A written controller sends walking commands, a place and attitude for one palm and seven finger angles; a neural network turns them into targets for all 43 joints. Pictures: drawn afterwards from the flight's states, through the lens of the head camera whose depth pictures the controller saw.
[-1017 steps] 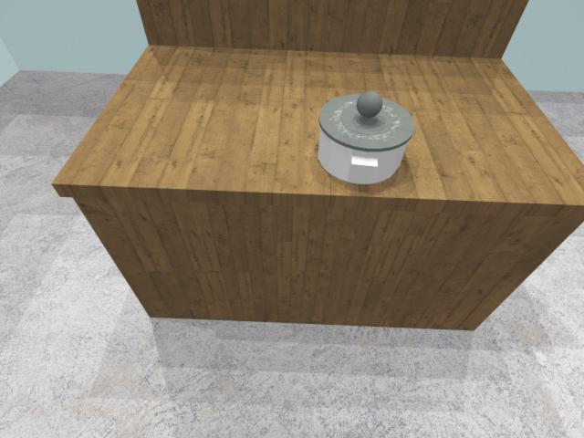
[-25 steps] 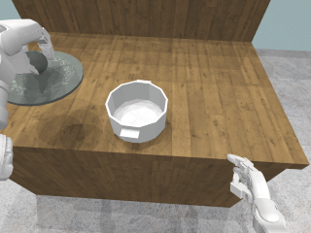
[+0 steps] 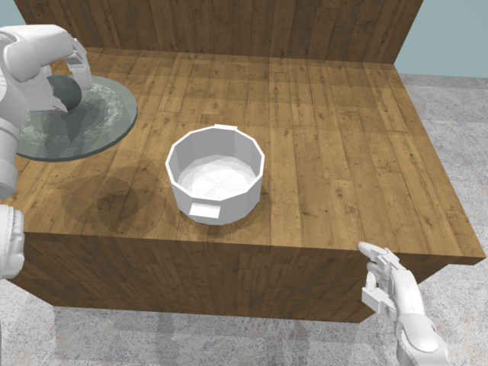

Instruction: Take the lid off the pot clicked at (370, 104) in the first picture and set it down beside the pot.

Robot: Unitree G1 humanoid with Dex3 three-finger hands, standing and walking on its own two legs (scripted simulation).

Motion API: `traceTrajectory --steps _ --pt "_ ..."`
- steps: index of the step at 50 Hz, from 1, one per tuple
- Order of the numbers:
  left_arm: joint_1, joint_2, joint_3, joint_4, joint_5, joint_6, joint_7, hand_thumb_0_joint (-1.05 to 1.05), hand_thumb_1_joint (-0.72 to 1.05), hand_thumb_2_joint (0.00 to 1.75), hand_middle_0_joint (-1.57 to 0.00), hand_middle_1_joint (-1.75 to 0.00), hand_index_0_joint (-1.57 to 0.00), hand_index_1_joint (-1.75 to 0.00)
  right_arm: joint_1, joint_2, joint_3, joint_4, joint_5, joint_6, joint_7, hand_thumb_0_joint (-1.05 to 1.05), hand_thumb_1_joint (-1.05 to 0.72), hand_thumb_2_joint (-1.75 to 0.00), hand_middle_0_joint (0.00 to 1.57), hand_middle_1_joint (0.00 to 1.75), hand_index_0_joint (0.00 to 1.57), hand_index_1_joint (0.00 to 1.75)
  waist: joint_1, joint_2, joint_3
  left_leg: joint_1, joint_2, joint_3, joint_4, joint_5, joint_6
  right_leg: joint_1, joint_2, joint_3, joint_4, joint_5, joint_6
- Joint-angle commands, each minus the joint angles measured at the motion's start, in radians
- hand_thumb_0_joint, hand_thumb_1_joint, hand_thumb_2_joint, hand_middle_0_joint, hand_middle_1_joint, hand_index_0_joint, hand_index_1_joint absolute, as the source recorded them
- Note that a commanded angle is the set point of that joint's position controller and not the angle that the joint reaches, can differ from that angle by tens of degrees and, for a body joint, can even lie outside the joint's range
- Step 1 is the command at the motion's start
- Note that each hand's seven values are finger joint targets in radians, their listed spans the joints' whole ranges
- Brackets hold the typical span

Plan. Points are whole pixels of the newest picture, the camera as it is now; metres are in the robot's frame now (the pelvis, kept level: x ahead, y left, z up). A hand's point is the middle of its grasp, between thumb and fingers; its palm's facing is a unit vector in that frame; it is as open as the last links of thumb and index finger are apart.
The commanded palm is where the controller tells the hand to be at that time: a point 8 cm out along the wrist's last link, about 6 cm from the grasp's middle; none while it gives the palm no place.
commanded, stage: lower the lid onto the table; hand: left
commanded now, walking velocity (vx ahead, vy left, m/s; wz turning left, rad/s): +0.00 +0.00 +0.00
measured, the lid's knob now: (61, 92) +0.47 +0.30 +0.19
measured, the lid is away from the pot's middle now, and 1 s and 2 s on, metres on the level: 0.23 0.23 0.23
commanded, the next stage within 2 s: none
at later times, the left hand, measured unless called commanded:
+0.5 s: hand (58, 109) +0.44 +0.29 +0.18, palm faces -0.36 -0.07 -0.93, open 8.2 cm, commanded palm +0.48 +0.30 +0.26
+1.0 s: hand (68, 126) +0.44 +0.30 +0.14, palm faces -0.41 -0.07 -0.91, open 8.2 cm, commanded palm +0.49 +0.31 +0.23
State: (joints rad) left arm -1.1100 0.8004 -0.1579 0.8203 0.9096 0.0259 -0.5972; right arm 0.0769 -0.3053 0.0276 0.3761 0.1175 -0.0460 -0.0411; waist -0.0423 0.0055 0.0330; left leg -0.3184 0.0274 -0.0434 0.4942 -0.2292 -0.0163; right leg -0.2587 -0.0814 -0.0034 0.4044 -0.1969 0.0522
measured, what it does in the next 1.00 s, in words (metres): stands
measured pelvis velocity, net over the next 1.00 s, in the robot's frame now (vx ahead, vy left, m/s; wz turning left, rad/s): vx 0.01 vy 0.00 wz -0.01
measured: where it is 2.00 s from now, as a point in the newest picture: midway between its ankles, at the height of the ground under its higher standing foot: outside the picture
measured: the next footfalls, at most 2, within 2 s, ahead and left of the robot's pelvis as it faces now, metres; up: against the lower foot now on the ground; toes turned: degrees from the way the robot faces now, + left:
none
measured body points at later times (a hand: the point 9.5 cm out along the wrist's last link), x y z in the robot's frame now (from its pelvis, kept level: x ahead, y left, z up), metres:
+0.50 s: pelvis +0.00 +0.00 +0.00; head +0.04 +0.01 +0.45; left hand +0.45 +0.29 +0.23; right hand +0.24 -0.25 -0.02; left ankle +0.02 +0.13 -0.74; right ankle +0.00 -0.18 -0.74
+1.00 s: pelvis +0.01 +0.00 +0.00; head +0.05 +0.01 +0.45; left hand +0.46 +0.30 +0.20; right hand +0.24 -0.25 -0.02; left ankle +0.02 +0.13 -0.74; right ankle +0.00 -0.18 -0.74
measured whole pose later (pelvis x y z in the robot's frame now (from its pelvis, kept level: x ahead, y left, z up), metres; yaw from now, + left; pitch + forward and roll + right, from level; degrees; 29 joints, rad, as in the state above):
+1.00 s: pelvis +0.01 +0.00 +0.00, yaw -1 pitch +4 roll -1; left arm -0.98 0.79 -0.12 0.89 0.91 -0.05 -0.54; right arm 0.08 -0.30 0.04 0.37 0.11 -0.07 -0.05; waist -0.05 0.00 0.03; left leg -0.34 0.04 -0.04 0.52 -0.25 -0.02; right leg -0.28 -0.07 0.00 0.42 -0.21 0.06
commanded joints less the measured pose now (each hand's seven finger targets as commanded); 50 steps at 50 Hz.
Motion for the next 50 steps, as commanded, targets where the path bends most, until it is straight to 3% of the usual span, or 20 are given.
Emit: traceTrajectory --steps 1,3,6,9,11,14,16,17,20,26,28,31,33,36,37,43,46,47,49,50 --pt "-0.61 0.292 0.133 -0.186 0.006 0.02 0.057 0.0 0.52 1.09 -0.84 -1.01 -0.85 -1.0 0.125 -0.153 -0.045 0.11 -0.02 0.11 -0.013 0.0 -0.9 -0.9 0.2 0.3 0.2 0.3 -0.014 0.198 -0.368 0.232 -0.055 0.05 -0.044 0.264 0.057 0.051 0.094 -0.089 -0.001 0.228 -0.081" --pt "-0.586 0.328 0.157 -0.182 0.011 0.015 0.06 0.0 0.52 1.09 -0.84 -1.01 -0.85 -1.0 0.121 -0.159 -0.047 0.102 -0.021 0.112 -0.01 0.0 -0.9 -0.9 0.2 0.3 0.2 0.3 -0.014 0.167 -0.371 0.213 -0.057 0.056 -0.037 0.259 0.057 0.064 0.086 -0.084 -0.002 0.242 -0.081" --pt "-0.583 0.259 0.114 -0.18 0.016 0.02 0.06 0.0 0.52 1.09 -0.84 -1.01 -0.85 -1.0 0.12 -0.153 -0.049 0.104 -0.02 0.122 -0.003 0.0 -0.9 -0.9 0.2 0.3 0.2 0.3 -0.018 0.177 -0.356 0.229 -0.049 0.055 -0.039 0.265 0.056 0.036 0.094 -0.091 -0.004 0.221 -0.079" --pt "-0.577 0.313 0.154 -0.197 0.02 0.008 0.067 0.0 0.52 1.09 -0.84 -1.01 -0.85 -1.0 0.121 -0.154 -0.047 0.096 -0.023 0.124 -0.002 0.0 -0.9 -0.9 0.2 0.3 0.2 0.3 -0.015 0.185 -0.373 0.223 -0.055 0.059 -0.038 0.266 0.059 0.052 0.095 -0.087 -0.001 0.227 -0.081" --pt "-0.578 0.301 0.145 -0.195 0.015 0.002 0.064 0.0 0.52 1.09 -0.84 -1.01 -0.85 -1.0 0.118 -0.154 -0.047 0.098 -0.02 0.125 -0.004 0.0 -0.9 -0.9 0.2 0.3 0.2 0.3 -0.016 0.184 -0.364 0.22 -0.05 0.058 -0.038 0.255 0.058 0.047 0.093 -0.09 0.0 0.226 -0.08" --pt "-0.588 0.321 0.164 -0.257 0.014 -0.007 0.072 0.0 0.52 1.09 -0.84 -1.01 -0.85 -1.0 0.12 -0.151 -0.05 0.088 -0.024 0.121 -0.009 0.0 -0.9 -0.9 0.2 0.3 0.2 0.3 -0.016 0.214 -0.41 0.26 -0.051 0.058 -0.031 0.302 0.062 0.055 0.096 -0.086 0.002 0.237 -0.079" --pt "-0.564 0.268 0.129 -0.226 0.003 -0.006 0.068 0.0 0.52 1.09 -0.84 -1.01 -0.85 -1.0 0.122 -0.148 -0.05 0.096 -0.021 0.12 -0.01 0.0 -0.9 -0.9 0.2 0.3 0.2 0.3 -0.021 0.226 -0.374 0.258 -0.047 0.053 -0.03 0.298 0.058 0.027 0.096 -0.093 -0.001 0.218 -0.08" --pt "-0.547 0.262 0.128 -0.204 -0.003 -0.005 0.064 0.0 0.52 1.09 -0.84 -1.01 -0.85 -1.0 0.124 -0.149 -0.05 0.103 -0.021 0.12 -0.011 0.0 -0.9 -0.9 0.2 0.3 0.2 0.3 -0.023 0.194 -0.355 0.244 -0.049 0.057 -0.031 0.256 0.059 0.026 0.097 -0.094 -0.006 0.212 -0.077" --pt "-0.558 0.306 0.16 -0.233 -0.003 -0.02 0.07 0.0 0.52 1.09 -0.84 -1.01 -0.85 -1.0 0.126 -0.153 -0.048 0.103 -0.025 0.115 -0.015 0.0 -0.9 -0.9 0.2 0.3 0.2 0.3 -0.017 0.2 -0.372 0.239 -0.051 0.056 -0.031 0.249 0.062 0.04 0.095 -0.092 0.002 0.221 -0.08" --pt "-0.547 0.299 0.149 -0.222 -0.006 -0.039 0.086 0.0 0.52 1.09 -0.84 -1.01 -0.85 -1.0 0.127 -0.152 -0.043 0.111 -0.021 0.11 -0.026 0.0 -0.9 -0.9 0.2 0.3 0.2 0.3 -0.022 0.199 -0.362 0.225 -0.047 0.066 -0.045 0.201 0.059 0.041 0.093 -0.09 -0.002 0.195 -0.079" --pt "-0.541 0.308 0.157 -0.232 -0.008 -0.047 0.095 0.0 0.52 1.09 -0.84 -1.01 -0.85 -1.0 0.131 -0.15 -0.045 0.107 -0.027 0.1 -0.03 0.0 -0.9 -0.9 0.2 0.3 0.2 0.3 -0.024 0.226 -0.368 0.23 -0.05 0.07 -0.033 0.215 0.059 0.037 0.088 -0.088 0.0 0.205 -0.082" --pt "-0.505 0.309 0.165 -0.186 -0.014 -0.048 0.096 0.0 0.52 1.09 -0.84 -1.01 -0.85 -1.0 0.138 -0.152 -0.04 0.12 -0.021 0.103 -0.03 0.0 -0.9 -0.9 0.2 0.3 0.2 0.3 -0.024 0.175 -0.353 0.211 -0.046 0.072 -0.043 0.197 0.06 0.045 0.092 -0.088 -0.002 0.209 -0.076" --pt "-0.511 0.327 0.169 -0.197 -0.009 -0.056 0.104 0.0 0.52 1.09 -0.84 -1.01 -0.85 -1.0 0.137 -0.154 -0.041 0.116 -0.025 0.099 -0.032 0.0 -0.9 -0.9 0.2 0.3 0.2 0.3 -0.024 0.202 -0.359 0.205 -0.05 0.077 -0.038 0.193 0.059 0.049 0.086 -0.085 -0.001 0.212 -0.08" --pt "-0.504 0.293 0.151 -0.195 -0.004 -0.056 0.107 0.0 0.52 1.09 -0.84 -1.01 -0.85 -1.0 0.14 -0.15 -0.042 0.118 -0.024 0.097 -0.033 0.0 -0.9 -0.9 0.2 0.3 0.2 0.3 -0.025 0.214 -0.371 0.23 -0.045 0.076 -0.034 0.218 0.06 0.037 0.092 -0.086 0.003 0.215 -0.077" --pt "-0.483 0.293 0.156 -0.163 -0.005 -0.056 0.106 0.0 0.52 1.09 -0.84 -1.01 -0.85 -1.0 0.144 -0.15 -0.04 0.121 -0.022 0.098 -0.034 0.0 -0.9 -0.9 0.2 0.3 0.2 0.3 -0.029 0.189 -0.344 0.213 -0.045 0.074 -0.033 0.206 0.059 0.031 0.093 -0.09 0.0 0.207 -0.077" --pt "-0.477 0.301 0.161 -0.177 -0.012 -0.071 0.113 0.0 0.52 1.09 -0.84 -1.01 -0.85 -1.0 0.148 -0.155 -0.043 0.12 -0.026 0.094 -0.035 0.0 -0.9 -0.9 0.2 0.3 0.2 0.3 -0.03 0.192 -0.359 0.214 -0.045 0.076 -0.023 0.233 0.06 0.027 0.087 -0.086 0.007 0.226 -0.079" --pt "-0.433 0.305 0.165 -0.111 -0.009 -0.077 0.116 0.0 0.52 1.09 -0.84 -1.01 -0.85 -1.0 0.156 -0.155 -0.037 0.127 -0.021 0.098 -0.036 0.0 -0.9 -0.9 0.2 0.3 0.2 0.3 -0.033 0.166 -0.323 0.178 -0.044 0.083 -0.03 0.186 0.059 0.022 0.092 -0.087 0.005 0.203 -0.074" --pt "-0.442 0.311 0.167 -0.124 -0.007 -0.081 0.117 0.0 0.52 1.09 -0.84 -1.01 -0.85 -1.0 0.155 -0.158 -0.038 0.128 -0.02 0.099 -0.037 0.0 -0.9 -0.9 0.2 0.3 0.2 0.3 -0.033 0.168 -0.333 0.18 -0.042 0.085 -0.028 0.182 0.06 0.024 0.091 -0.085 0.005 0.204 -0.074" --pt "-0.507 0.323 0.173 -0.223 -0.001 -0.09 0.129 0.0 0.52 1.09 -0.84 -1.01 -0.85 -1.0 0.154 -0.153 -0.043 0.117 -0.028 0.093 -0.038 0.0 -0.9 -0.9 0.2 0.3 0.2 0.3 -0.028 0.252 -0.397 0.235 -0.042 0.078 -0.019 0.267 0.063 0.034 0.092 -0.081 0.016 0.24 -0.079" --pt "-0.477 0.34 0.201 -0.202 0.003 -0.091 0.134 0.0 0.52 1.09 -0.84 -1.01 -0.85 -1.0 0.165 -0.151 -0.043 0.119 -0.03 0.091 -0.039 0.0 -0.9 -0.9 0.2 0.3 0.2 0.3 -0.025 0.249 -0.405 0.245 -0.042 0.077 -0.005 0.292 0.064 0.037 0.093 -0.081 0.018 0.256 -0.079"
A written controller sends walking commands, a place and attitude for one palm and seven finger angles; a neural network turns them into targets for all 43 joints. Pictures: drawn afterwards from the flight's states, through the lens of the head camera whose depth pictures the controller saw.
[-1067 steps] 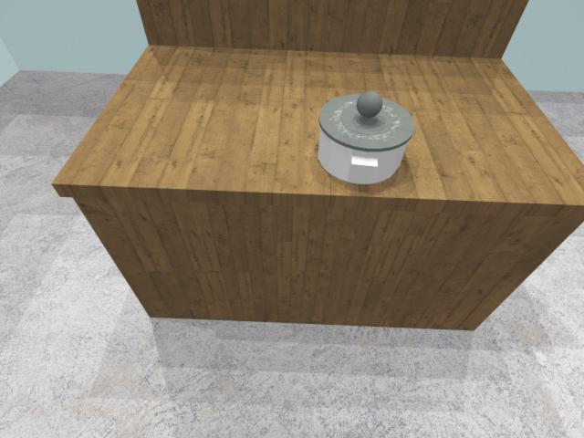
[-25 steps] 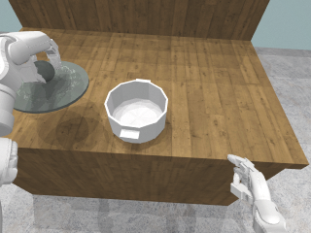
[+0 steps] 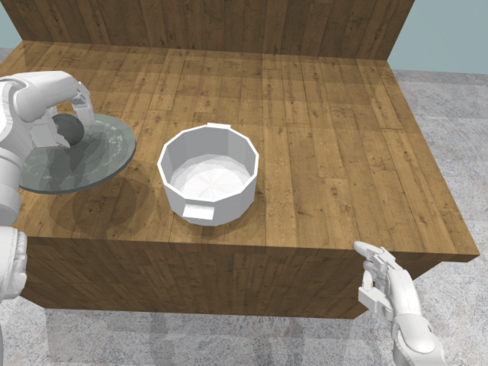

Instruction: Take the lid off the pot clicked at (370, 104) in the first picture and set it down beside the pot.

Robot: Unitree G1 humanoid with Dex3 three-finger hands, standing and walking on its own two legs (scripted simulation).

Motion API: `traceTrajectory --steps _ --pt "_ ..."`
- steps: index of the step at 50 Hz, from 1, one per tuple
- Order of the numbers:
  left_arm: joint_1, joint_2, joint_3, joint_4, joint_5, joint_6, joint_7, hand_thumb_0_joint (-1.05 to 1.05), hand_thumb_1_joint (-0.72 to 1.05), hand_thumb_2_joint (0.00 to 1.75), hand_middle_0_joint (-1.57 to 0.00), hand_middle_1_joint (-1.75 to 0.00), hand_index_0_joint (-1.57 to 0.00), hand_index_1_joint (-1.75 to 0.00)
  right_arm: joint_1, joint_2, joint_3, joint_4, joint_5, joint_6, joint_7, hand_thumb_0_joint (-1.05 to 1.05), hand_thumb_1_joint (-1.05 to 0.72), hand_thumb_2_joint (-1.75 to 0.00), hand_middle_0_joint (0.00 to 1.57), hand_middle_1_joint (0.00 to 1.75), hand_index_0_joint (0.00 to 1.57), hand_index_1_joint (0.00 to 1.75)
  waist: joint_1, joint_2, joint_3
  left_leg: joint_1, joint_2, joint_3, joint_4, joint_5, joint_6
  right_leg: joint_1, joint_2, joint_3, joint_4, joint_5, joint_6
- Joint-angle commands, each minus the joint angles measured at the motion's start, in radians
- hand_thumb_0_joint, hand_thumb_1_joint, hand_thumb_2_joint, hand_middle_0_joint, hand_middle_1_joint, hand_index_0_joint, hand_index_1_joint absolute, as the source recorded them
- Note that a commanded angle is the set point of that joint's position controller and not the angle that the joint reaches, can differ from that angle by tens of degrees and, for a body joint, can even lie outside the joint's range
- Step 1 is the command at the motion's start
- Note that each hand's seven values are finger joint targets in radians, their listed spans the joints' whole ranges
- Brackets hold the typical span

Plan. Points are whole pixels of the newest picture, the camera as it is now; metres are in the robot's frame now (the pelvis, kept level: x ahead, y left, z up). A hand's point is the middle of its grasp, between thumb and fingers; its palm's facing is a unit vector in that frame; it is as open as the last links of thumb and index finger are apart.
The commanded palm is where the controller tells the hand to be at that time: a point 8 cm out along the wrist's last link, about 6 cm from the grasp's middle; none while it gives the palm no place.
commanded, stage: lower the lid onto the table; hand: left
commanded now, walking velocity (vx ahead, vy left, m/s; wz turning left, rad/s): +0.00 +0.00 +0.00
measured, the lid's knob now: (65, 130) +0.46 +0.31 +0.12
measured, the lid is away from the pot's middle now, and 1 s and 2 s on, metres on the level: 0.23 0.23 0.24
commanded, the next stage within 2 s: open the fingers wide in 1.84 s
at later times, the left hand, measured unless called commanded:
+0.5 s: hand (58, 139) +0.43 +0.31 +0.12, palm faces -0.43 -0.09 -0.90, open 8.2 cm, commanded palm +0.49 +0.31 +0.20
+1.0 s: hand (71, 152) +0.44 +0.30 +0.09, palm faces -0.45 -0.08 -0.89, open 8.2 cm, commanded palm +0.50 +0.31 +0.16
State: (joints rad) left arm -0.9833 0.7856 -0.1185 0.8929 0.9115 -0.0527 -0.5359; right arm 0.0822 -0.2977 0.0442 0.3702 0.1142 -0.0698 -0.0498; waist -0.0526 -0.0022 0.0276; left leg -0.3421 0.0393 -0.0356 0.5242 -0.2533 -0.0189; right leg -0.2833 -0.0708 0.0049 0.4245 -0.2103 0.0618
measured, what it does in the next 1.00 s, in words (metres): stands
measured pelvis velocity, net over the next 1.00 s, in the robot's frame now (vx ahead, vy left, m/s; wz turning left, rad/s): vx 0.00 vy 0.02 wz -0.01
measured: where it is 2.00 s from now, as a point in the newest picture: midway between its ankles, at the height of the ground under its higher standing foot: outside the picture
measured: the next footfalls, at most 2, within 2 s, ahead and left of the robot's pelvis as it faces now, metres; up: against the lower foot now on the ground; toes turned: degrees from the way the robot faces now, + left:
none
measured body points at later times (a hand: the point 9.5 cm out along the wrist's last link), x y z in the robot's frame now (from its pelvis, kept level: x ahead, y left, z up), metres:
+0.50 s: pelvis +0.00 +0.01 +0.00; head +0.05 +0.03 +0.44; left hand +0.45 +0.31 +0.17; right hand +0.24 -0.24 -0.02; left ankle +0.01 +0.13 -0.74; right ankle +0.00 -0.18 -0.74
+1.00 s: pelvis +0.00 +0.02 -0.01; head +0.06 +0.03 +0.44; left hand +0.45 +0.31 +0.14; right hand +0.23 -0.24 -0.02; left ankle +0.01 +0.13 -0.74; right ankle +0.00 -0.18 -0.74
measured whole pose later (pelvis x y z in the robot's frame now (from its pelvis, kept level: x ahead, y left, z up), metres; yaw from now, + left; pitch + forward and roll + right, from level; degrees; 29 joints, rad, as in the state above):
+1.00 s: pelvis +0.00 +0.02 -0.01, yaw -1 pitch +7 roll -2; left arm -0.90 0.73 -0.11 0.95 0.93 -0.09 -0.44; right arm 0.09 -0.29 0.04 0.36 0.11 -0.09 -0.07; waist -0.06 -0.01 -0.01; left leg -0.43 0.03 -0.02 0.59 -0.29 0.00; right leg -0.36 -0.08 0.02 0.47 -0.23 0.05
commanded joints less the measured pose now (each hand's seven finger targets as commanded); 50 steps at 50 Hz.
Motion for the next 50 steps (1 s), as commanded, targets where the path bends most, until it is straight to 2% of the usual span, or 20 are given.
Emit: traceTrajectory --steps 1,5,9,10,12,13,14,15,17,21,22,27,31,34,36,39,42,47,49,50 --pt "-0.58 0.349 0.162 -0.246 -0.002 -0.013 0.071 0.0 0.52 1.09 -0.84 -1.01 -0.85 -1.0 0.162 -0.158 -0.057 0.127 -0.024 0.115 -0.031 0.0 -0.9 -0.9 0.2 0.3 0.2 0.3 -0.017 0.226 -0.388 0.257 -0.053 0.066 -0.037 0.33 0.066 0.063 0.084 -0.094 -0.001 0.277 -0.087" --pt "-0.55 0.32 0.14 -0.199 -0.006 -0.011 0.072 0.0 0.52 1.09 -0.84 -1.01 -0.85 -1.0 0.161 -0.161 -0.06 0.131 -0.023 0.12 -0.028 0.0 -0.9 -0.9 0.2 0.3 0.2 0.3 -0.021 0.209 -0.352 0.231 -0.053 0.07 -0.037 0.288 0.065 0.039 0.081 -0.095 -0.008 0.254 -0.085" --pt "-0.573 0.322 0.142 -0.26 -0.002 -0.016 0.082 0.0 0.52 1.09 -0.84 -1.01 -0.85 -1.0 0.163 -0.161 -0.065 0.128 -0.025 0.12 -0.027 0.0 -0.9 -0.9 0.2 0.3 0.2 0.3 -0.024 0.251 -0.388 0.272 -0.049 0.068 -0.03 0.34 0.065 0.025 0.082 -0.092 -0.003 0.256 -0.086" --pt "-0.539 0.292 0.126 -0.207 -0.003 -0.013 0.079 0.0 0.52 1.09 -0.84 -1.01 -0.85 -1.0 0.166 -0.159 -0.063 0.13 -0.024 0.12 -0.028 0.0 -0.9 -0.9 0.2 0.3 0.2 0.3 -0.027 0.224 -0.354 0.247 -0.052 0.069 -0.025 0.304 0.065 0.012 0.083 -0.095 -0.005 0.243 -0.086" --pt "-0.512 0.32 0.146 -0.171 -0.014 -0.02 0.074 0.0 0.52 1.09 -0.84 -1.01 -0.85 -1.0 0.166 -0.168 -0.061 0.137 -0.02 0.125 -0.029 0.0 -0.9 -0.9 0.2 0.3 0.2 0.3 -0.026 0.164 -0.336 0.206 -0.049 0.075 -0.033 0.242 0.066 0.021 0.08 -0.093 -0.006 0.229 -0.082" --pt "-0.547 0.345 0.153 -0.217 -0.014 -0.028 0.077 0.0 0.52 1.09 -0.84 -1.01 -0.85 -1.0 0.158 -0.171 -0.063 0.134 -0.022 0.125 -0.031 0.0 -0.9 -0.9 0.2 0.3 0.2 0.3 -0.025 0.199 -0.356 0.212 -0.049 0.078 -0.033 0.257 0.065 0.028 0.071 -0.089 -0.003 0.242 -0.087" --pt "-0.59 0.334 0.145 -0.276 -0.004 -0.03 0.084 0.0 0.52 1.09 -0.84 -1.01 -0.85 -1.0 0.159 -0.166 -0.064 0.128 -0.025 0.123 -0.03 0.0 -0.9 -0.9 0.2 0.3 0.2 0.3 -0.022 0.263 -0.39 0.254 -0.047 0.067 -0.031 0.323 0.064 0.018 0.078 -0.092 0.006 0.249 -0.089" --pt "-0.575 0.299 0.128 -0.266 -0.001 -0.027 0.088 0.0 0.52 1.09 -0.84 -1.01 -0.85 -1.0 0.167 -0.159 -0.067 0.128 -0.028 0.12 -0.029 0.0 -0.9 -0.9 0.2 0.3 0.2 0.3 -0.024 0.275 -0.395 0.277 -0.047 0.063 -0.017 0.353 0.065 0.006 0.081 -0.093 0.005 0.255 -0.089" --pt "-0.548 0.339 0.169 -0.241 0.0 -0.03 0.094 0.0 0.52 1.09 -0.84 -1.01 -0.85 -1.0 0.172 -0.162 -0.065 0.129 -0.025 0.121 -0.031 0.0 -0.9 -0.9 0.2 0.3 0.2 0.3 -0.02 0.247 -0.395 0.267 -0.045 0.058 -0.015 0.367 0.064 0.014 0.082 -0.092 0.006 0.262 -0.088" --pt "-0.497 0.268 0.12 -0.182 -0.009 -0.023 0.096 0.0 0.52 1.09 -0.84 -1.01 -0.85 -1.0 0.175 -0.16 -0.067 0.138 -0.023 0.122 -0.029 0.0 -0.9 -0.9 0.2 0.3 0.2 0.3 -0.03 0.205 -0.351 0.237 -0.044 0.065 -0.016 0.312 0.064 -0.019 0.082 -0.096 0.003 0.229 -0.085" --pt "-0.531 0.29 0.131 -0.213 -0.006 -0.025 0.099 0.0 0.52 1.09 -0.84 -1.01 -0.85 -1.0 0.17 -0.166 -0.067 0.14 -0.022 0.126 -0.028 0.0 -0.9 -0.9 0.2 0.3 0.2 0.3 -0.027 0.223 -0.355 0.234 -0.042 0.062 -0.022 0.293 0.062 -0.017 0.078 -0.094 0.001 0.219 -0.087" --pt "-0.526 0.266 0.113 -0.208 -0.005 -0.029 0.109 0.0 0.52 1.09 -0.84 -1.01 -0.85 -1.0 0.176 -0.162 -0.066 0.138 -0.023 0.119 -0.034 0.0 -0.9 -0.9 0.2 0.3 0.2 0.3 -0.032 0.234 -0.367 0.24 -0.043 0.061 -0.018 0.278 0.062 -0.032 0.079 -0.092 0.008 0.2 -0.089" --pt "-0.55 0.29 0.134 -0.254 -0.004 -0.039 0.125 0.0 0.52 1.09 -0.84 -1.01 -0.85 -1.0 0.182 -0.161 -0.065 0.139 -0.026 0.11 -0.041 0.0 -0.9 -0.9 0.2 0.3 0.2 0.3 -0.029 0.265 -0.404 0.269 -0.039 0.056 -0.016 0.309 0.062 -0.027 0.077 -0.091 0.013 0.218 -0.09" --pt "-0.49 0.283 0.137 -0.192 -0.007 -0.038 0.132 0.0 0.52 1.09 -0.84 -1.01 -0.85 -1.0 0.187 -0.16 -0.063 0.141 -0.024 0.105 -0.045 0.0 -0.9 -0.9 0.2 0.3 0.2 0.3 -0.032 0.211 -0.38 0.237 -0.043 0.063 -0.013 0.292 0.066 -0.027 0.079 -0.087 0.012 0.217 -0.087" --pt "-0.496 0.27 0.127 -0.181 -0.002 -0.034 0.137 0.0 0.52 1.09 -0.84 -1.01 -0.85 -1.0 0.182 -0.162 -0.063 0.142 -0.021 0.11 -0.044 0.0 -0.9 -0.9 0.2 0.3 0.2 0.3 -0.032 0.207 -0.359 0.221 -0.04 0.061 -0.016 0.277 0.064 -0.041 0.076 -0.088 0.013 0.204 -0.089" --pt "-0.525 0.261 0.121 -0.229 0.009 -0.035 0.149 0.0 0.52 1.09 -0.84 -1.01 -0.85 -1.0 0.186 -0.16 -0.067 0.14 -0.028 0.105 -0.041 0.0 -0.9 -0.9 0.2 0.3 0.2 0.3 -0.03 0.27 -0.392 0.261 -0.038 0.054 -0.004 0.336 0.06 -0.06 0.078 -0.088 0.023 0.209 -0.093" --pt "-0.489 0.253 0.124 -0.173 0.008 -0.029 0.149 0.0 0.52 1.09 -0.84 -1.01 -0.85 -1.0 0.188 -0.16 -0.067 0.14 -0.025 0.111 -0.041 0.0 -0.9 -0.9 0.2 0.3 0.2 0.3 -0.033 0.209 -0.38 0.225 -0.042 0.057 0.0 0.298 0.063 -0.055 0.076 -0.085 0.021 0.207 -0.09" --pt "-0.482 0.26 0.124 -0.16 0.01 -0.036 0.152 0.0 0.52 1.09 -0.84 -1.01 -0.85 -1.0 0.186 -0.166 -0.065 0.14 -0.022 0.117 -0.043 0.0 -0.9 -0.9 0.2 0.3 0.2 0.3 -0.035 0.197 -0.364 0.195 -0.04 0.062 0.006 0.257 0.063 -0.075 0.075 -0.084 0.03 0.187 -0.091" --pt "-0.502 0.267 0.127 -0.199 0.013 -0.043 0.158 0.0 0.52 1.09 -0.84 -1.01 -0.85 -1.0 0.192 -0.162 -0.066 0.134 -0.026 0.112 -0.044 0.0 -0.9 -0.9 0.2 0.3 0.2 0.3 -0.034 0.238 -0.399 0.225 -0.04 0.058 0.015 0.31 0.064 -0.078 0.078 -0.085 0.042 0.202 -0.093" --pt "-0.482 0.267 0.134 -0.181 0.013 -0.044 0.159 0.0 0.52 1.09 -0.84 -1.01 -0.85 -1.0 0.196 -0.161 -0.066 0.137 -0.025 0.112 -0.046 0.0 -0.9 -0.9 0.2 0.3 0.2 0.3 -0.033 0.224 -0.401 0.226 -0.039 0.058 0.024 0.309 0.065 -0.08 0.077 -0.085 0.042 0.204 -0.091"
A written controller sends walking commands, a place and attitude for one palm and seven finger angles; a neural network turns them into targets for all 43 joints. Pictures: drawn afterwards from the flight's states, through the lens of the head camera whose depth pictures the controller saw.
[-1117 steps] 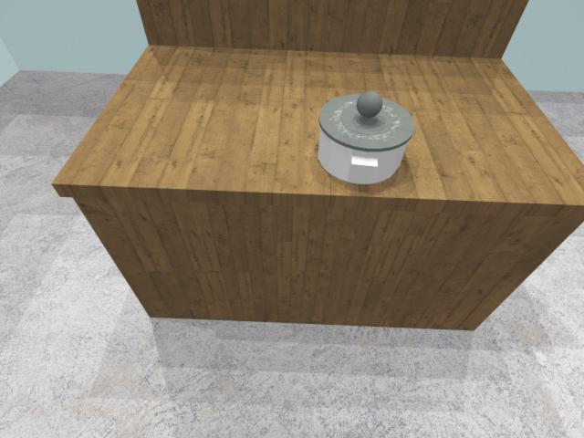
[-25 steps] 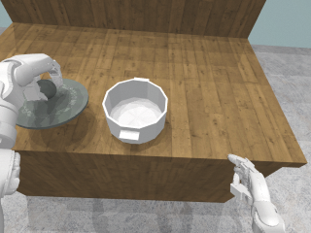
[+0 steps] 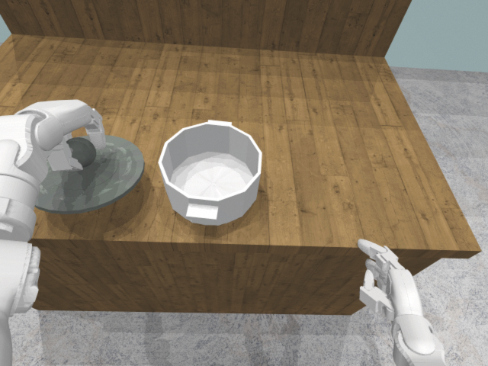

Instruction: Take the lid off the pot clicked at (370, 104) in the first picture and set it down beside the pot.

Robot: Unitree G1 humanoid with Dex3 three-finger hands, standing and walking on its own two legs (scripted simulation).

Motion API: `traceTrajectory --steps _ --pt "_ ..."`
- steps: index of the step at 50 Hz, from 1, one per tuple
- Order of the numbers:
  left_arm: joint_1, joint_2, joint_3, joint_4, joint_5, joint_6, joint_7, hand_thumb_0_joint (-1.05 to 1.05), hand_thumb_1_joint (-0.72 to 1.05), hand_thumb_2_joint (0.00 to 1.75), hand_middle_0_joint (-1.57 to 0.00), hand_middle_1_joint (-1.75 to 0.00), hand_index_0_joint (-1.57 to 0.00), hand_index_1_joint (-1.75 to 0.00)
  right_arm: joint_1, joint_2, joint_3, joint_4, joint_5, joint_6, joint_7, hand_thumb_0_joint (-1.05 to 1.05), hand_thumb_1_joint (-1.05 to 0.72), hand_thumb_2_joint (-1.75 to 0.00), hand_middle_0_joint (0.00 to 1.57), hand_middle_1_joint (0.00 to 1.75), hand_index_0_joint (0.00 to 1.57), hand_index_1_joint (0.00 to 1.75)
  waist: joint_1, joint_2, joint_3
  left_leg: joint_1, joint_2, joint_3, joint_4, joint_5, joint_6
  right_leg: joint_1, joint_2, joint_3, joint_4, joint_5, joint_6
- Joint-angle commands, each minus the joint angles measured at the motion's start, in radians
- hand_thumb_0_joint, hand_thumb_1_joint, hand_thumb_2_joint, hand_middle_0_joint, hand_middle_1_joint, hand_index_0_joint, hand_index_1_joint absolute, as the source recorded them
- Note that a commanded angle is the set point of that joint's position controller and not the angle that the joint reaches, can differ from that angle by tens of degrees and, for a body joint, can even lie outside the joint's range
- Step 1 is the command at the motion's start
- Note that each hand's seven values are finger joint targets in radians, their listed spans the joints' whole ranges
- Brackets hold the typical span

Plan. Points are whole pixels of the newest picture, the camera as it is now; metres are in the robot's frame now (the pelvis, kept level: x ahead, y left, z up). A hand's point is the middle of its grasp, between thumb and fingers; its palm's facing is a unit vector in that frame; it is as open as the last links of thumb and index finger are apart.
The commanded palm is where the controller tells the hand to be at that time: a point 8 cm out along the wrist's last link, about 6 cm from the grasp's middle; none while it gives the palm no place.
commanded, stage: lower the lid onto the table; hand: left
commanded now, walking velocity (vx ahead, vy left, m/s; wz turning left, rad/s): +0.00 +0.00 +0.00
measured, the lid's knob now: (79, 152) +0.45 +0.30 +0.06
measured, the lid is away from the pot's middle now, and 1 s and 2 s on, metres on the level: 0.23 0.24 0.24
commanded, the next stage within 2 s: open the fingers wide in 0.84 s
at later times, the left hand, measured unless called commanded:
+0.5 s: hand (74, 163) +0.43 +0.30 +0.06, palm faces -0.47 -0.09 -0.88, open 8.2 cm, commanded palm +0.50 +0.31 +0.13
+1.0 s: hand (75, 178) +0.41 +0.30 +0.04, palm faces -0.42 -0.11 -0.90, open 8.2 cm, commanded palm +0.43 +0.30 +0.10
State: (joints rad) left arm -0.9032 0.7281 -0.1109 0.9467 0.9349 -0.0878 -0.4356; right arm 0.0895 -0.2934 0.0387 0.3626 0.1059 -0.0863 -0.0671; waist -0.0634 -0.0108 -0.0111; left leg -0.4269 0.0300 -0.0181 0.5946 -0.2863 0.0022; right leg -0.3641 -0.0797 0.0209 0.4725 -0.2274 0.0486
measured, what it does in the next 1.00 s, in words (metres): stands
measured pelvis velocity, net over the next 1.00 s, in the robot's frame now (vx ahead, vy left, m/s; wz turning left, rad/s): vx -0.01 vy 0.01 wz -0.01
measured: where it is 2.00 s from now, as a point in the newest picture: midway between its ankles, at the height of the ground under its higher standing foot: outside the picture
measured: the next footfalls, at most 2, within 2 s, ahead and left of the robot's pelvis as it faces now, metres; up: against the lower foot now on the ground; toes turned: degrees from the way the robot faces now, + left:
none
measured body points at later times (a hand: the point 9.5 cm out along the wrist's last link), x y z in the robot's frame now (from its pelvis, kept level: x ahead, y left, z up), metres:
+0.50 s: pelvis +0.00 +0.00 -0.01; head +0.06 +0.03 +0.44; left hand +0.45 +0.30 +0.11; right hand +0.23 -0.25 -0.01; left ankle +0.01 +0.12 -0.73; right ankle +0.00 -0.19 -0.73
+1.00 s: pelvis -0.01 +0.01 -0.01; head +0.05 +0.04 +0.43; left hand +0.43 +0.30 +0.09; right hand +0.23 -0.24 -0.02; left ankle +0.01 +0.12 -0.73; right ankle +0.00 -0.19 -0.73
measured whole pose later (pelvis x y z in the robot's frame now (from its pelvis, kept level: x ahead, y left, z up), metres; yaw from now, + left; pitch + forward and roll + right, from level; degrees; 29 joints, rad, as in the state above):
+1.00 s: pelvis -0.01 +0.01 -0.01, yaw +0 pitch +10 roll -3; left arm -0.75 0.68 -0.04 0.89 0.96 -0.13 -0.32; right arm 0.09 -0.29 0.01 0.32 0.09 -0.06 -0.06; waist -0.07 -0.01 -0.06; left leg -0.56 0.03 -0.02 0.71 -0.33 0.02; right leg -0.49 -0.08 0.02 0.58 -0.26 0.03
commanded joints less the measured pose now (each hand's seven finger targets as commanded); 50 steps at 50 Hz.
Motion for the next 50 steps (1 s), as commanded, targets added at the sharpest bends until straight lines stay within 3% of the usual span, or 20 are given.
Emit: traceTrajectory --steps 1,7,9,11,13,14,16,17,20,24,26,28,32,34,42,44,46,47,48,50 --pt "-0.575 0.345 0.141 -0.249 -0.009 -0.011 0.062 0.0 0.52 1.09 -0.84 -1.01 -0.85 -1.0 0.19 -0.168 -0.061 0.146 -0.016 0.131 -0.03 0.0 -0.9 -0.9 0.2 0.3 0.2 0.3 -0.021 0.236 -0.378 0.312 -0.027 0.039 -0.047 0.352 0.043 0.006 0.085 -0.099 -0.003 0.228 -0.077" --pt "-0.544 0.293 0.1 -0.232 -0.019 -0.02 0.063 0.0 0.52 1.09 -0.84 -1.01 -0.85 -1.0 0.187 -0.17 -0.06 0.148 -0.012 0.13 -0.035 0.0 -0.9 -0.9 0.2 0.3 0.2 0.3 -0.032 0.239 -0.34 0.284 -0.024 0.046 -0.043 0.295 0.042 -0.042 0.085 -0.102 0.0 0.188 -0.077" --pt "-0.566 0.336 0.133 -0.276 -0.016 -0.027 0.072 0.0 0.52 1.09 -0.84 -1.01 -0.85 -1.0 0.195 -0.169 -0.06 0.144 -0.016 0.123 -0.038 0.0 -0.9 -0.9 0.2 0.3 0.2 0.3 -0.026 0.262 -0.389 0.319 -0.023 0.039 -0.032 0.364 0.044 -0.027 0.086 -0.1 0.013 0.219 -0.078" --pt "-0.528 0.312 0.123 -0.235 -0.02 -0.026 0.073 0.0 0.52 1.09 -0.84 -1.01 -0.85 -1.0 0.2 -0.164 -0.059 0.143 -0.014 0.124 -0.041 0.0 -0.9 -0.9 0.2 0.3 0.2 0.3 -0.029 0.242 -0.373 0.303 -0.025 0.041 -0.024 0.368 0.044 -0.034 0.087 -0.101 0.014 0.223 -0.076" --pt "-0.536 0.347 0.146 -0.26 -0.02 -0.034 0.079 0.0 0.52 1.09 -0.84 -1.01 -0.85 -1.0 0.199 -0.171 -0.059 0.145 -0.016 0.12 -0.043 0.0 -0.9 -0.9 0.2 0.3 0.2 0.3 -0.024 0.256 -0.382 0.298 -0.026 0.043 -0.023 0.369 0.045 -0.033 0.081 -0.098 0.014 0.229 -0.078" --pt "-0.541 0.338 0.141 -0.265 -0.016 -0.03 0.085 0.0 0.52 1.09 -0.84 -1.01 -0.85 -1.0 0.199 -0.166 -0.059 0.143 -0.016 0.121 -0.042 0.0 -0.9 -0.9 0.2 0.3 0.2 0.3 -0.026 0.271 -0.388 0.308 -0.025 0.041 -0.021 0.374 0.045 -0.036 0.085 -0.097 0.016 0.225 -0.077" --pt "-0.513 0.318 0.13 -0.228 -0.013 -0.028 0.087 0.0 0.52 1.09 -0.84 -1.01 -0.85 -1.0 0.203 -0.167 -0.058 0.148 -0.014 0.123 -0.042 0.0 -0.9 -0.9 0.2 0.3 0.2 0.3 -0.027 0.233 -0.368 0.29 -0.022 0.038 -0.017 0.367 0.044 -0.05 0.086 -0.102 0.02 0.22 -0.076" --pt "-0.528 0.325 0.137 -0.247 -0.012 -0.029 0.091 0.0 0.52 1.09 -0.84 -1.01 -0.85 -1.0 0.203 -0.168 -0.062 0.15 -0.014 0.124 -0.041 0.0 -0.9 -0.9 0.2 0.3 0.2 0.3 -0.026 0.26 -0.373 0.302 -0.021 0.04 -0.015 0.378 0.044 -0.056 0.084 -0.099 0.018 0.222 -0.077" --pt "-0.489 0.313 0.131 -0.199 -0.009 -0.027 0.092 0.0 0.52 1.09 -0.84 -1.01 -0.85 -1.0 0.204 -0.169 -0.059 0.149 -0.013 0.128 -0.039 0.0 -0.9 -0.9 0.2 0.3 0.2 0.3 -0.028 0.225 -0.352 0.267 -0.024 0.037 -0.006 0.349 0.043 -0.071 0.086 -0.101 0.024 0.202 -0.077" --pt "-0.509 0.319 0.137 -0.238 -0.005 -0.033 0.097 0.0 0.52 1.09 -0.84 -1.01 -0.85 -1.0 0.209 -0.169 -0.063 0.145 -0.017 0.127 -0.038 0.0 -0.9 -0.9 0.2 0.3 0.2 0.3 -0.028 0.251 -0.399 0.299 -0.02 0.033 0.008 0.392 0.044 -0.084 0.086 -0.099 0.039 0.208 -0.077" --pt "-0.504 0.289 0.115 -0.221 -0.006 -0.034 0.098 0.0 0.52 1.09 -0.84 -1.01 -0.85 -1.0 0.206 -0.166 -0.063 0.145 -0.016 0.13 -0.037 0.0 -0.9 -0.9 0.2 0.3 0.2 0.3 -0.03 0.27 -0.368 0.285 -0.02 0.032 0.01 0.372 0.041 -0.109 0.086 -0.102 0.039 0.191 -0.079" --pt "-0.508 0.336 0.151 -0.247 -0.009 -0.042 0.102 0.0 0.52 1.09 -0.84 -1.01 -0.85 -1.0 0.208 -0.173 -0.064 0.14 -0.019 0.129 -0.039 0.0 -0.9 -0.9 0.2 0.3 0.2 0.3 -0.024 0.255 -0.396 0.287 -0.022 0.03 0.015 0.379 0.043 -0.095 0.082 -0.099 0.043 0.199 -0.081" --pt "-0.487 0.258 0.109 -0.218 -0.001 -0.036 0.114 0.0 0.52 1.09 -0.84 -1.01 -0.85 -1.0 0.215 -0.162 -0.068 0.141 -0.02 0.132 -0.036 0.0 -0.9 -0.9 0.2 0.3 0.2 0.3 -0.031 0.269 -0.378 0.302 -0.018 0.018 0.024 0.4 0.038 -0.149 0.088 -0.106 0.047 0.17 -0.08" --pt "-0.458 0.282 0.127 -0.18 -0.001 -0.036 0.118 0.0 0.52 1.09 -0.84 -1.01 -0.85 -1.0 0.212 -0.166 -0.066 0.14 -0.018 0.133 -0.036 0.0 -0.9 -0.9 0.2 0.3 0.2 0.3 -0.03 0.218 -0.361 0.263 -0.022 0.024 0.025 0.366 0.042 -0.137 0.088 -0.101 0.052 0.166 -0.079" --pt "-0.501 0.276 0.12 -0.263 -0.002 -0.046 0.143 0.0 0.52 1.09 -0.84 -1.01 -0.85 -1.0 0.21 -0.166 -0.066 0.136 -0.018 0.133 -0.041 0.0 -0.9 -0.9 0.2 0.3 0.2 0.3 -0.029 0.292 -0.411 0.295 -0.017 0.015 0.032 0.36 0.037 -0.164 0.085 -0.101 0.066 0.151 -0.084" --pt "-0.439 0.223 0.089 -0.194 -0.006 -0.039 0.146 0.0 0.52 1.09 -0.84 -1.01 -0.85 -1.0 0.214 -0.162 -0.066 0.139 -0.016 0.129 -0.04 0.0 -0.9 -0.9 0.2 0.3 0.2 0.3 -0.036 0.233 -0.373 0.267 -0.017 0.018 0.037 0.337 0.038 -0.191 0.092 -0.105 0.07 0.126 -0.08" --pt "-0.431 0.252 0.103 -0.174 -0.006 -0.037 0.149 0.0 0.52 1.09 -0.84 -1.01 -0.85 -1.0 0.205 -0.168 -0.062 0.14 -0.012 0.135 -0.041 0.0 -0.9 -0.9 0.2 0.3 0.2 0.3 -0.033 0.202 -0.349 0.211 -0.022 0.027 0.032 0.25 0.04 -0.174 0.089 -0.099 0.07 0.113 -0.081" --pt "-0.202 0.276 0.229 -0.22 0.014 -0.031 0.157 0.0 0.52 1.09 -0.84 -1.01 -0.85 -1.0 0.204 -0.135 -0.085 0.068 -0.032 0.148 -0.005 0.0 -0.9 -0.9 0.2 0.3 0.2 0.3 0.045 0.223 -0.425 0.239 -0.05 -0.013 0.041 0.361 0.038 -0.102 0.081 -0.104 0.077 0.132 -0.097" --pt "-0.222 0.305 0.252 -0.33 0.027 -0.058 0.168 0.0 0.5 1.07 -0.82 -1.01 -0.83 -1.0 0.187 -0.146 -0.087 0.059 -0.044 0.164 0.004 0.0 -0.9 -0.9 0.2 0.3 0.2 0.3 0.04 0.25 -0.461 0.276 -0.038 -0.006 0.053 0.446 0.032 -0.105 0.078 -0.097 0.078 0.178 -0.101" --pt "-0.285 0.218 0.171 -0.305 0.032 -0.041 0.184 0.0 0.48 1.05 -0.8 -1.0 -0.81 -1.0 0.162 -0.138 -0.088 0.078 -0.043 0.192 0.022 0.0 -0.9 -0.9 0.2 0.3 0.2 0.3 0.006 0.223 -0.381 0.248 -0.025 -0.004 0.056 0.405 0.032 -0.167 0.085 -0.101 0.07 0.14 -0.088"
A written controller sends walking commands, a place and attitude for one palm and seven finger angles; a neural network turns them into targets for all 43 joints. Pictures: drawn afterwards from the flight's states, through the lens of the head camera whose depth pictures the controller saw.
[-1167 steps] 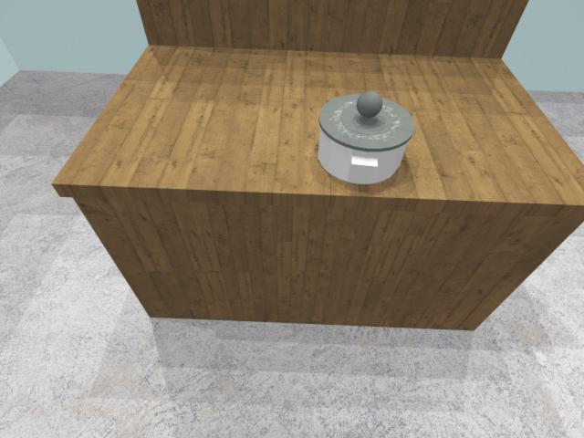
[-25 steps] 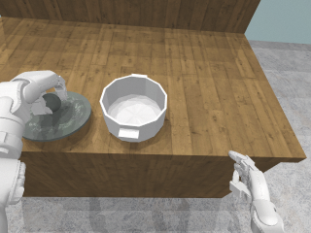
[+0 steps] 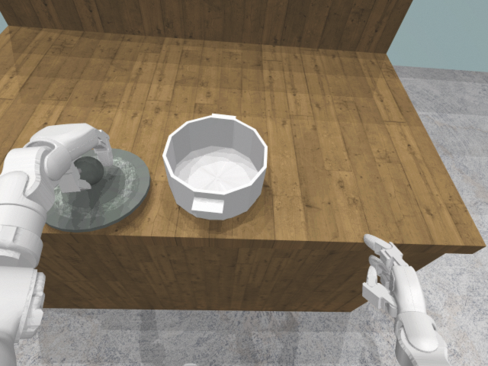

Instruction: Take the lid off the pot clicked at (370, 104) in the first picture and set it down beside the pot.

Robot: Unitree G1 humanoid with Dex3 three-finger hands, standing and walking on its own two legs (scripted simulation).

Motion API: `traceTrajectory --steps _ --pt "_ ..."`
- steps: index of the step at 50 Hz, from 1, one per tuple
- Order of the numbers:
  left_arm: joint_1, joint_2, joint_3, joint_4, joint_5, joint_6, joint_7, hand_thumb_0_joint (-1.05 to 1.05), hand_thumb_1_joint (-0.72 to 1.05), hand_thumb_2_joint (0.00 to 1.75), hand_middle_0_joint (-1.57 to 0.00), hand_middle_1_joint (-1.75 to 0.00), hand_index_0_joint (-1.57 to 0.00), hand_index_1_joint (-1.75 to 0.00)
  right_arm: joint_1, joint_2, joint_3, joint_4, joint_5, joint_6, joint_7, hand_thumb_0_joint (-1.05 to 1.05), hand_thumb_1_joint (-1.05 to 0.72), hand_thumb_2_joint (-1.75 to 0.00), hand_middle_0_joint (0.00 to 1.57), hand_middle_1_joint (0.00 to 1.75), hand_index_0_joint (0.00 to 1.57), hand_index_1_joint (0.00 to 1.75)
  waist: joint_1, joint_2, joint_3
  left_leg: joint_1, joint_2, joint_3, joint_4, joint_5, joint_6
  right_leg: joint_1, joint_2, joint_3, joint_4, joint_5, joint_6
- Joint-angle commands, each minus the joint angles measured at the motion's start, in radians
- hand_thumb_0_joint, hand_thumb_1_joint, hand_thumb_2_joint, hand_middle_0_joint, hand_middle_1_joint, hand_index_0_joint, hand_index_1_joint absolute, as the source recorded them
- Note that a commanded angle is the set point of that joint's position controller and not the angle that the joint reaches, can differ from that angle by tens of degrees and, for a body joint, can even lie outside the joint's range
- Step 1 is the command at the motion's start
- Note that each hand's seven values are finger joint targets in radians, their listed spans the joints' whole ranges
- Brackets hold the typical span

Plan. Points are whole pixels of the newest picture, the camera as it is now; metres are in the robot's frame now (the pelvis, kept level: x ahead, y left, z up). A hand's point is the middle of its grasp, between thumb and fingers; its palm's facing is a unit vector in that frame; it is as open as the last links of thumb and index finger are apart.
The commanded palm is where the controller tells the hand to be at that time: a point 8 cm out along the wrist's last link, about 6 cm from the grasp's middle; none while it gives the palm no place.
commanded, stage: open the fingers wide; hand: left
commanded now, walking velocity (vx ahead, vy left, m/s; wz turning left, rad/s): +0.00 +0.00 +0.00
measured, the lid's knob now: (87, 171) +0.44 +0.29 +0.02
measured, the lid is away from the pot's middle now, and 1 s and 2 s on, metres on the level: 0.24 0.24 0.24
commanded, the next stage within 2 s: raise the empty hand in 1.04 s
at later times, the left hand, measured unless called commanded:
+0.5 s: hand (68, 176) +0.40 +0.30 +0.06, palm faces -0.39 -0.09 -0.92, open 8.3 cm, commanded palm +0.43 +0.29 +0.11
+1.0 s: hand (71, 174) +0.40 +0.30 +0.06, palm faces -0.39 -0.09 -0.92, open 10.9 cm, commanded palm +0.43 +0.29 +0.11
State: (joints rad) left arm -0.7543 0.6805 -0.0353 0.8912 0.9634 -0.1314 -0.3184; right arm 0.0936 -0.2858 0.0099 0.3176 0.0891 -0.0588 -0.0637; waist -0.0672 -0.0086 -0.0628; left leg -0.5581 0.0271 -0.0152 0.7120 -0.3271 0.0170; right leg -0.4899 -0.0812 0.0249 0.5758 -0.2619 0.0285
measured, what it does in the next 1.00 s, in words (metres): stands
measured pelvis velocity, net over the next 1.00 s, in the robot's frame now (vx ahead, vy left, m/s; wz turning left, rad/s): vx -0.01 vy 0.00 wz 0.01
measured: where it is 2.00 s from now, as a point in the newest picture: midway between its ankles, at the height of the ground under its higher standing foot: outside the picture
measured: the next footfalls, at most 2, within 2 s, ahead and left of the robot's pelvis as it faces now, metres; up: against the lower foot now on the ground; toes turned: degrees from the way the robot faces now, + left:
none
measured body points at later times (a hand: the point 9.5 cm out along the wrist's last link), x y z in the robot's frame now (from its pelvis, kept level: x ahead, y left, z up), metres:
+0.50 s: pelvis -0.01 +0.00 +0.00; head +0.03 +0.03 +0.45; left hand +0.41 +0.30 +0.11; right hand +0.24 -0.24 +0.00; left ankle +0.01 +0.10 -0.72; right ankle +0.01 -0.20 -0.72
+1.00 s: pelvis -0.01 +0.00 +0.00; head +0.04 +0.03 +0.44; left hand +0.42 +0.30 +0.11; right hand +0.24 -0.25 +0.00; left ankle +0.01 +0.11 -0.72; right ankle +0.01 -0.20 -0.72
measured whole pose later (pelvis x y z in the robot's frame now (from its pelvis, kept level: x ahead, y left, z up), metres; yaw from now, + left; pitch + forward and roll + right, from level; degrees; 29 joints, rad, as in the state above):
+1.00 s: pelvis -0.01 +0.00 +0.00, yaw +1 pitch +9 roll -3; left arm -0.77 0.65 -0.09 0.87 0.97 -0.10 -0.30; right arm 0.09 -0.30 -0.01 0.31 0.09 -0.01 -0.04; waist -0.04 -0.02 -0.06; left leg -0.56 0.02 -0.02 0.73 -0.33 0.02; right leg -0.49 -0.09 0.02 0.60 -0.27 0.01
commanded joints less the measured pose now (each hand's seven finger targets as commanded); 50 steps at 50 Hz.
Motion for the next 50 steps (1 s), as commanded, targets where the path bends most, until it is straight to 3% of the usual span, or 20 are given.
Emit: traceTrajectory --steps 1,3,5,8,9,11,13,18,19,23,25,27,28,30,33,35,38,44,48,50 --pt "-0.467 0.271 0.087 -0.235 0.005 0.015 0.076 0.0 0.47 1.04 -0.78 -1.0 -0.8 -0.99 0.159 -0.148 -0.06 0.129 -0.023 0.17 0.022 0.0 -0.9 -0.9 0.2 0.3 0.2 0.3 0.004 0.214 -0.29 0.361 -0.021 -0.006 -0.072 0.377 0.019 -0.054 0.087 -0.105 -0.039 0.139 -0.069" --pt "-0.554 0.286 0.076 -0.298 0.002 0.022 0.085 0.0 0.44 1.01 -0.76 -0.99 -0.77 -0.99 0.158 -0.156 -0.062 0.122 -0.02 0.165 0.018 0.0 -0.9 -0.9 0.2 0.3 0.2 0.3 0.0 0.225 -0.293 0.37 -0.028 -0.008 -0.089 0.311 0.023 -0.051 0.083 -0.102 -0.046 0.117 -0.076" --pt "-0.495 0.307 0.105 -0.272 0.0 0.029 0.088 0.0 0.41 0.99 -0.74 -0.98 -0.75 -0.98 0.166 -0.151 -0.058 0.117 -0.016 0.157 0.013 0.0 -0.9 -0.9 0.2 0.3 0.2 0.3 0.015 0.256 -0.318 0.394 -0.036 -0.011 -0.087 0.332 0.023 -0.035 0.087 -0.105 -0.041 0.121 -0.08" --pt "-0.534 0.257 0.054 -0.316 -0.011 0.03 0.083 0.0 0.37 0.97 -0.7 -0.97 -0.71 -0.96 0.158 -0.15 -0.057 0.123 -0.015 0.149 0.01 0.0 -0.9 -0.9 0.2 0.3 0.2 0.3 0.003 0.281 -0.313 0.422 -0.031 -0.015 -0.094 0.327 0.019 -0.052 0.085 -0.104 -0.05 0.112 -0.081" --pt "-0.503 0.216 0.023 -0.271 -0.015 0.038 0.079 0.0 0.35 0.96 -0.69 -0.96 -0.7 -0.96 0.162 -0.145 -0.056 0.129 -0.012 0.148 0.01 0.0 -0.9 -0.9 0.2 0.3 0.2 0.3 -0.003 0.256 -0.291 0.41 -0.029 -0.012 -0.093 0.31 0.021 -0.06 0.089 -0.107 -0.048 0.096 -0.077" --pt "-0.506 0.256 0.052 -0.264 -0.017 0.038 0.076 0.0 0.32 0.95 -0.67 -0.95 -0.68 -0.94 0.163 -0.153 -0.053 0.135 -0.01 0.149 0.006 0.0 -0.9 -0.9 0.2 0.3 0.2 0.3 0.002 0.221 -0.293 0.384 -0.032 -0.008 -0.104 0.261 0.023 -0.034 0.087 -0.104 -0.052 0.095 -0.077" --pt "-0.535 0.269 0.054 -0.31 -0.017 0.027 0.074 0.0 0.29 0.93 -0.65 -0.93 -0.66 -0.93 0.158 -0.155 -0.051 0.128 -0.013 0.14 -0.001 0.0 -0.9 -0.9 0.2 0.3 0.2 0.3 0.004 0.247 -0.316 0.4 -0.037 -0.009 -0.106 0.283 0.023 -0.022 0.084 -0.101 -0.052 0.115 -0.082" --pt "-0.51 0.263 0.057 -0.27 -0.016 0.025 0.071 0.0 0.22 0.9 -0.6 -0.9 -0.6 -0.9 0.157 -0.156 -0.051 0.137 -0.012 0.138 -0.004 0.0 -0.9 -0.9 0.2 0.3 0.2 0.3 0.005 0.215 -0.296 0.385 -0.035 -0.008 -0.112 0.273 0.023 -0.025 0.084 -0.1 -0.056 0.112 -0.081" --pt "-0.488 0.22 0.023 -0.228 -0.015 0.032 0.069 0.0 0.2 0.89 -0.59 -0.89 -0.59 -0.89 0.157 -0.148 -0.051 0.139 -0.01 0.139 -0.002 0.0 -0.9 -0.9 0.2 0.3 0.2 0.3 -0.001 0.205 -0.271 0.37 -0.034 -0.004 -0.108 0.267 0.023 -0.038 0.088 -0.103 -0.053 0.098 -0.077" --pt "-0.481 0.219 0.029 -0.223 -0.007 0.032 0.06 0.0 0.14 0.86 -0.55 -0.86 -0.55 -0.86 0.156 -0.154 -0.055 0.135 -0.013 0.149 0.008 0.0 -0.9 -0.9 0.2 0.3 0.2 0.3 0.005 0.212 -0.264 0.366 -0.035 -0.013 -0.104 0.287 0.018 -0.049 0.085 -0.101 -0.051 0.099 -0.081" --pt "-0.44 0.187 0.007 -0.146 -0.004 0.044 0.053 0.0 0.11 0.86 -0.53 -0.84 -0.53 -0.84 0.154 -0.151 -0.052 0.136 -0.01 0.158 0.012 0.0 -0.9 -0.9 0.2 0.3 0.2 0.3 0.002 0.164 -0.226 0.322 -0.037 -0.007 -0.102 0.237 0.019 -0.063 0.089 -0.104 -0.047 0.072 -0.077" --pt "-0.467 0.217 0.023 -0.155 -0.002 0.044 0.047 0.0 0.08 0.85 -0.51 -0.82 -0.51 -0.82 0.155 -0.159 -0.052 0.132 -0.009 0.164 0.014 0.0 -0.9 -0.9 0.2 0.3 0.2 0.3 0.004 0.144 -0.238 0.309 -0.037 -0.006 -0.103 0.217 0.021 -0.05 0.088 -0.102 -0.042 0.072 -0.076" --pt "-0.5 0.25 0.043 -0.203 0.001 0.034 0.045 0.0 0.06 0.85 -0.5 -0.81 -0.5 -0.81 0.152 -0.161 -0.054 0.126 -0.013 0.164 0.013 0.0 -0.9 -0.9 0.2 0.3 0.2 0.3 0.008 0.181 -0.27 0.331 -0.039 -0.008 -0.1 0.248 0.02 -0.042 0.084 -0.099 -0.04 0.089 -0.08" --pt "-0.498 0.212 0.024 -0.249 -0.002 0.029 0.042 0.0 0.03 0.84 -0.48 -0.79 -0.49 -0.79 0.15 -0.148 -0.057 0.116 -0.016 0.166 0.017 0.0 -0.9 -0.9 0.2 0.3 0.2 0.3 0.013 0.235 -0.306 0.38 -0.037 -0.015 -0.088 0.307 0.017 -0.053 0.086 -0.102 -0.035 0.096 -0.08" --pt "-0.47 0.272 0.071 -0.185 -0.004 0.024 0.045 0.0 -0.02 0.82 -0.45 -0.77 -0.46 -0.77 0.157 -0.157 -0.051 0.12 -0.013 0.17 0.015 0.0 -0.9 -0.9 0.2 0.3 0.2 0.3 0.01 0.156 -0.272 0.321 -0.039 -0.009 -0.092 0.27 0.021 -0.039 0.087 -0.101 -0.036 0.102 -0.078" --pt "-0.492 0.221 0.024 -0.174 0.002 0.033 0.047 0.0 -0.05 0.81 -0.44 -0.75 -0.44 -0.75 0.148 -0.154 -0.052 0.124 -0.01 0.175 0.018 0.0 -0.9 -0.9 0.2 0.3 0.2 0.3 0.005 0.168 -0.239 0.306 -0.035 -0.007 -0.098 0.218 0.019 -0.067 0.088 -0.103 -0.037 0.065 -0.076" --pt "-0.518 0.259 0.053 -0.255 -0.001 0.021 0.05 0.0 -0.09 0.8 -0.42 -0.73 -0.42 -0.73 0.157 -0.156 -0.057 0.112 -0.014 0.167 0.016 0.0 -0.9 -0.9 0.2 0.3 0.2 0.3 0.011 0.225 -0.311 0.365 -0.039 -0.012 -0.089 0.276 0.019 -0.052 0.086 -0.098 -0.033 0.091 -0.082" --pt "-0.504 0.202 0.014 -0.216 -0.004 0.034 0.05 0.0 -0.09 0.81 -0.42 -0.72 -0.42 -0.72 0.16 -0.149 -0.057 0.119 -0.012 0.168 0.02 0.0 -0.9 -0.9 0.2 0.3 0.2 0.3 0.003 0.221 -0.284 0.367 -0.032 -0.018 -0.084 0.304 0.015 -0.079 0.091 -0.103 -0.028 0.081 -0.078" --pt "-0.488 0.245 0.048 -0.213 -0.005 0.032 0.052 0.0 -0.1 0.82 -0.43 -0.71 -0.43 -0.71 0.162 -0.153 -0.054 0.113 -0.013 0.166 0.018 0.0 -0.9 -0.9 0.2 0.3 0.2 0.3 0.009 0.18 -0.288 0.338 -0.042 -0.005 -0.083 0.276 0.022 -0.048 0.089 -0.099 -0.033 0.105 -0.079" --pt "-0.49 0.24 0.043 -0.197 0.005 0.038 0.055 0.0 -0.1 0.82 -0.43 -0.7 -0.43 -0.7 0.156 -0.151 -0.051 0.115 -0.009 0.172 0.02 0.0 -0.9 -0.9 0.2 0.3 0.2 0.3 0.012 0.2 -0.268 0.328 -0.039 -0.011 -0.088 0.272 0.016 -0.061 0.09 -0.103 -0.027 0.089 -0.079"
